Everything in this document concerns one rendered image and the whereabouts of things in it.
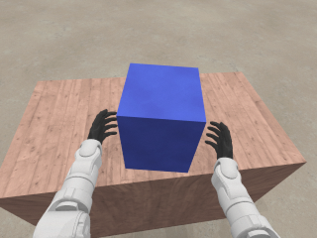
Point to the left robot upper arm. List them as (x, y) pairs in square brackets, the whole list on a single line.
[(64, 224)]

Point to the robot left forearm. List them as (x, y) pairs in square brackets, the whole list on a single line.
[(79, 184)]

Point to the carton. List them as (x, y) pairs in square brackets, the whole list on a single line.
[(160, 117)]

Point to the pedestal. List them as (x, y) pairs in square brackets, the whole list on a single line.
[(58, 119)]

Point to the left robot hand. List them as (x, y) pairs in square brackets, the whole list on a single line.
[(98, 128)]

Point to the right robot hand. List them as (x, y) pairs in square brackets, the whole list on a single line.
[(224, 147)]

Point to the robot right forearm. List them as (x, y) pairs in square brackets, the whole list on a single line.
[(241, 212)]

